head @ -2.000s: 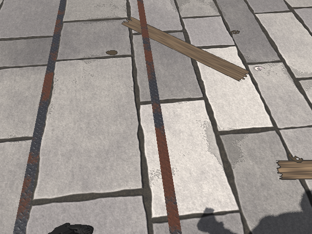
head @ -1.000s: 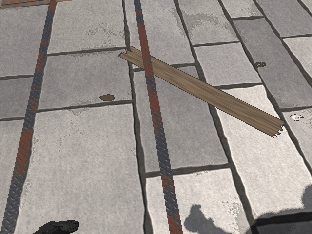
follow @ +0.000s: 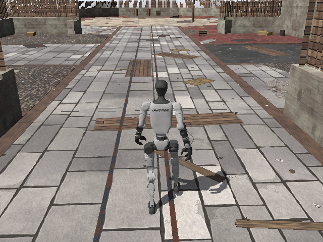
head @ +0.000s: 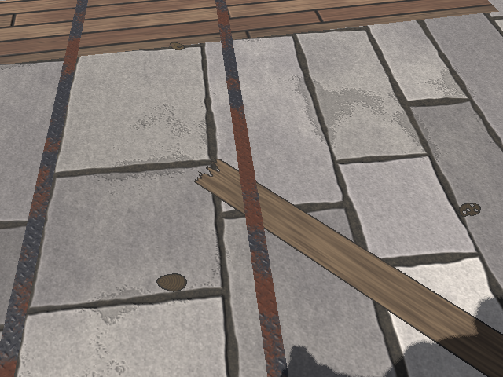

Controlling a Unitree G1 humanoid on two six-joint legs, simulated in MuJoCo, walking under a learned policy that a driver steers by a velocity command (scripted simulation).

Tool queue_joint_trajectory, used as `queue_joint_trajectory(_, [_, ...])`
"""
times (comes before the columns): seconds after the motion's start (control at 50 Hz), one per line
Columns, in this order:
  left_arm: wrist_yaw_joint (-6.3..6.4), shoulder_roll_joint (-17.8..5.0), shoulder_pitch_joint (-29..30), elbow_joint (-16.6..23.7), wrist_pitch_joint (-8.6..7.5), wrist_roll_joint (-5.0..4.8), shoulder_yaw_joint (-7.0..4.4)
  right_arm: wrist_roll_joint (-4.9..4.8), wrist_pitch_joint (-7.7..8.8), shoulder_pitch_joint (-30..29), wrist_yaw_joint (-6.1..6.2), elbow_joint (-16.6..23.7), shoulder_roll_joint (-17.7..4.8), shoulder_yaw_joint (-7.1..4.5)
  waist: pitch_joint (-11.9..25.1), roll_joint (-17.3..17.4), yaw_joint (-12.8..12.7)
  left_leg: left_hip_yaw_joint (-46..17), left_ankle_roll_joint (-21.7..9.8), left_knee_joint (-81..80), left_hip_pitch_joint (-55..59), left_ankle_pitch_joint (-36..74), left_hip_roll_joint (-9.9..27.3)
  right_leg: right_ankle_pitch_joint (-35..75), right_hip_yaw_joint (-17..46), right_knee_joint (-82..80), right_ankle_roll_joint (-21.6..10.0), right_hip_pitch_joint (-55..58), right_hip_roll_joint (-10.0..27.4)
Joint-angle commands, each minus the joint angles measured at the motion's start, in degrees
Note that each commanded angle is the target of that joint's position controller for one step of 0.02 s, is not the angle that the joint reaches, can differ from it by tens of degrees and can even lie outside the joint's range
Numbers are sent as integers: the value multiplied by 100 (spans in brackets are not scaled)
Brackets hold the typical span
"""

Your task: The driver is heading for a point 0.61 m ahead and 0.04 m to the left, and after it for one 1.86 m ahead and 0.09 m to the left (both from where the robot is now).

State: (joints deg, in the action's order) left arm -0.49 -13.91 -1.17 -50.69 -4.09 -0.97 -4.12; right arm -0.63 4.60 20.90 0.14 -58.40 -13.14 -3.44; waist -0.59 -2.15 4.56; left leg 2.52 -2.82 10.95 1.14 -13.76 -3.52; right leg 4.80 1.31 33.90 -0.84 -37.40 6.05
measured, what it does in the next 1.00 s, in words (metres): walks ahead: right foot, then left foot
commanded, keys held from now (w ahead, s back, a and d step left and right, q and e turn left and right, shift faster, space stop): w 0.26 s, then w+q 0.40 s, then q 0.12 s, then e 0.22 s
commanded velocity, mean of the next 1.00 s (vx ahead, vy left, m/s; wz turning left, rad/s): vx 0.42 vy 0.00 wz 0.21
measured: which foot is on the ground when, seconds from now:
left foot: down 0.00-0.12, up 0.14-0.68, down 0.70-1.00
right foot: up 0.00-0.10, down 0.12-0.68, up 0.70-1.00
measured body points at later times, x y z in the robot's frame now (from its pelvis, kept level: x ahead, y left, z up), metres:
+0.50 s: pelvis +0.28 -0.05 +0.00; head +0.29 -0.05 +0.45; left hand +0.27 +0.22 -0.14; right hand +0.45 -0.30 -0.12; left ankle +0.46 +0.14 -0.68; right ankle +0.22 -0.14 -0.74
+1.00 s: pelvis +0.52 +0.04 +0.00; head +0.56 +0.07 +0.45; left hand +0.58 +0.34 -0.13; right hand +0.70 -0.18 -0.12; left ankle +0.51 +0.11 -0.74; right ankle +0.68 -0.10 -0.69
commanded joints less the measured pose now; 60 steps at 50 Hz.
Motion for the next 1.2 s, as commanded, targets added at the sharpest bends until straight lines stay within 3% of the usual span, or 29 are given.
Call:
queue_joint_trajectory(0.02, [-110, -317, 858, 549, -111, -34, 11, -31, -19, 260, 53, 71, -944, -195, -480, 524, 9, -727, -811, -132, 99, 1655, 1754, -207, -55, -354, -92, -160, -100])
queue_joint_trajectory(0.08, [-166, -557, 513, 520, -161, -41, -56, -45, -98, 150, 83, 57, -1069, -254, -224, 695, -301, -705, -660, 469, 417, 2960, 1866, -858, -218, -570, -314, 592, -328])
queue_joint_trajectory(0.1, [-154, -718, -51, 356, -169, -20, -146, -57, -125, 21, 85, 88, -1070, -253, 128, 729, -629, -553, -561, 1105, 342, 3909, 1710, -873, -397, -681, -438, 1452, -525])
queue_joint_trajectory(0.12, [-118, -1004, -1069, 30, -167, 11, -290, -33, -143, -40, 82, 145, -919, -196, 762, 615, -1047, -330, -400, 2252, -187, 4060, 1392, -688, -343, -583, -633, 2931, -498])
queue_joint_trajectory(0.14, [-74, -1476, -2023, -153, -166, 113, -407, 56, -99, 262, 62, 277, -572, -76, 1681, -158, -1141, -30, -77, 4282, -2055, 2298, 828, -701, 1366, -406, -1237, 5181, 811])
queue_joint_trajectory(0.16, [-105, -1517, -2346, -271, -131, 40, -381, 55, 31, 643, 10, 220, -98, 85, 2342, -1356, -1018, -418, 139, 5775, -3633, -1834, -11, -1664, 3644, -1252, -1820, 6309, 1684])
queue_joint_trajectory(0.18, [-95, -1061, -2171, -245, -131, 2, -240, -100, 141, 162, -21, 267, -678, -68, 1908, -899, -1128, -964, 30, 6403, -4261, -1928, 299, -2288, 3564, -1515, -1586, 6013, 1482])
queue_joint_trajectory(0.2, [-74, -906, -1593, -123, -147, -2, -179, -198, 207, -348, -23, 442, -882, -119, 1108, -650, -1015, -775, -45, 6390, -4532, -1391, 596, -2029, 2784, -1673, -1378, 5159, 1334])
queue_joint_trajectory(0.22, [-75, -777, -1149, -33, -163, 63, -130, -162, 220, -616, 18, 477, -872, -137, 679, -206, -852, -642, -52, 6132, -4317, -859, 855, -1549, 2221, -1862, -1286, 4289, 1144])
queue_joint_trajectory(0.24, [-92, -626, -896, -7, -188, 123, -86, -97, 178, -663, 50, 476, -802, -176, 393, -121, -656, -631, -40, 5818, -4002, -549, 1031, -1100, 1793, -2047, -1228, 3594, 967])
queue_joint_trajectory(0.28, [-109, -465, -816, -64, -217, 158, -38, -94, 31, -400, 58, 398, -517, -172, 325, -254, -397, -668, -28, 5460, -3490, -299, 1188, -965, 1300, -2374, -1181, 3017, 791])
queue_joint_trajectory(0.36, [25, -738, -1138, -260, -257, 192, -103, -82, -127, -860, 66, 547, -489, -201, -58, -124, -422, -771, 98, 4651, -4044, 581, 1229, -658, 596, -2772, -1155, 2870, 788])
queue_joint_trajectory(0.48, [147, -798, -1383, -376, -244, 154, -81, -49, -94, -1769, -95, 875, -366, -139, -306, -74, -671, -488, 90, 3031, -3902, 2109, 956, -307, -502, -2923, -829, 3055, 593])
queue_joint_trajectory(0.58, [177, -919, -1824, -572, -76, 77, -130, -52, -115, -2440, -262, 1311, -321, -54, -536, 20, -873, -200, -79, 2431, -4310, 1491, 839, 445, -838, -2447, -760, 4251, 965])
queue_joint_trajectory(0.64, [239, -1159, -1615, -468, 49, 22, -207, -49, -134, -2177, -363, 1474, -558, -150, -186, -275, -555, 292, -340, 2398, -3530, 548, 438, 2960, -1091, -1449, -588, 4540, 1056])
queue_joint_trajectory(0.68, [300, -1199, -1406, -342, 151, 24, -206, -52, -152, -723, -335, 1176, -1050, -429, 568, -230, 238, 422, -657, 1956, -1562, 776, -31, 3820, -1325, 605, -290, 4018, 731])
queue_joint_trajectory(0.7, [307, -1089, -1461, -155, 94, 126, -147, -4, -188, 68, -197, 1055, -1630, -607, 1213, 585, 444, -1042, -1053, 1917, 235, 1850, 884, 1831, -1344, 2525, 35, 2515, 392])
queue_joint_trajectory(0.72, [176, -233, -2055, 65, -91, 276, 120, 31, -156, -197, -178, 1173, -2013, -607, 1918, 1788, -288, -4163, -2297, 1425, 2019, 2710, 2388, -4002, -639, 4505, 425, 156, -1004])
queue_joint_trajectory(0.74, [84, -773, -1502, 90, -303, 50, 16, 43, -154, 65, -169, 1249, -1569, -483, 2366, 1017, 143, -4176, -2228, 1172, 2164, 3254, 2351, -4131, 417, 4964, 312, -197, -807])
queue_joint_trajectory(0.76, [65, -868, -1052, 257, -379, -105, -14, 40, -121, -309, -147, 1325, -1309, -412, 1659, 839, 110, -3167, -1956, 1237, 1578, 3874, 2141, -3696, 384, 4810, 213, -530, -526])
queue_joint_trajectory(0.78, [114, -862, -925, 226, -382, -47, -30, -29, -108, -685, -139, 1409, -1119, -369, 1102, 275, -85, -2484, -1676, 1161, 699, 3987, 1823, -3253, 311, 4313, 206, -405, -275])
queue_joint_trajectory(0.8, [164, -919, -977, 142, -312, 49, -87, -31, -132, -1047, -110, 1484, -887, -300, 773, 91, -309, -2008, -1491, 1014, -100, 4014, 1713, -2967, 203, 3920, 242, -109, -80])
queue_joint_trajectory(0.82, [173, -934, -1125, 95, -200, 48, -120, 51, -143, -1220, -84, 1548, -725, -225, 692, 145, -496, -1742, -1433, 833, -710, 4149, 1630, -2851, 198, 3737, 244, 355, 32])
queue_joint_trajectory(0.86, [195, -666, -1409, 13, -22, 54, -91, 146, -101, -1250, -83, 1475, -709, -182, 672, 328, -674, -1302, -1395, 647, -1290, 4625, 1524, -2568, 109, 3210, 307, 823, 56])
queue_joint_trajectory(0.92, [222, -477, -1306, -1, 69, 91, -24, 180, -52, -1283, -23, 1286, -728, -138, 686, 574, -716, -596, -1167, 565, -1418, 4914, 1290, -1673, 53, 1972, 347, 1031, 62])
queue_joint_trajectory(1.02, [122, -670, -636, 184, 101, 3, -23, 222, -143, -1242, 93, 1061, -972, -144, 573, 659, -395, -269, -888, 434, -883, 4215, 1363, -683, 2, 774, 259, 1077, -105])
queue_joint_trajectory(1.08, [52, -778, -417, 375, 151, 20, -67, 172, -296, -1229, 178, 999, -1014, -165, 334, 636, -342, -383, -952, 638, -429, 3760, 1634, -1348, 7, 659, 185, 647, -145])
queue_joint_trajectory(1.16, [-90, -712, -475, 541, 189, 13, -76, 34, -519, -1282, 311, 1084, -1049, -205, 235, 679, -403, -538, -893, 1316, -23, 4009, 1920, -2104, -236, 361, 11, 521, -298])
queue_joint_trajectory(1.2, [-137, -793, -940, 484, 156, 28, -133, -48, -588, -1327, 375, 1153, -1109, -235, 466, 535, -695, -214, -496, 2186, -196, 4453, 1598, -969, -345, -705, -262, 1492, -515])
Next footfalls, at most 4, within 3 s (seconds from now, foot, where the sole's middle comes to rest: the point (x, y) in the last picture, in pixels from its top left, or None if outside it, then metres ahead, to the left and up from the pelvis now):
0.12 right None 0.26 -0.14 -0.78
0.70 left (199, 359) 0.55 0.12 -0.78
1.22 right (257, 301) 0.70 -0.05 -0.78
1.64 left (179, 303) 0.71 0.17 -0.78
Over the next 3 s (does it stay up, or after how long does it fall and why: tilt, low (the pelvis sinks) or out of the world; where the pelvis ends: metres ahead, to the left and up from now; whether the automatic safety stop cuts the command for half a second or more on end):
stays up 1.01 -0.02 0.00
